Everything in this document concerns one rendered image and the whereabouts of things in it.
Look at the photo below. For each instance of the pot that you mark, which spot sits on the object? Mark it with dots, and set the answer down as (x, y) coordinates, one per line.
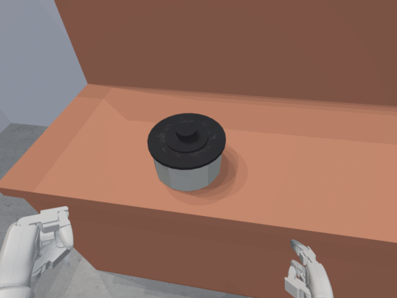
(188, 180)

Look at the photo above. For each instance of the table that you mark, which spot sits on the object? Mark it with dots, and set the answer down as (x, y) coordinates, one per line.
(306, 92)

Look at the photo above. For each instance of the left robot hand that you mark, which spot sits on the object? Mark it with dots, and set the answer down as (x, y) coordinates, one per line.
(51, 230)

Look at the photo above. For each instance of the lid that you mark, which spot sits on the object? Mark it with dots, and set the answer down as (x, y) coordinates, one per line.
(166, 148)

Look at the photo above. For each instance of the knob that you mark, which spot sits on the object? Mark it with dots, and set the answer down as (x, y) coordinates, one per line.
(186, 131)

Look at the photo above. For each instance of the right robot hand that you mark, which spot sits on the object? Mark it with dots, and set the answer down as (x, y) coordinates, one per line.
(313, 282)

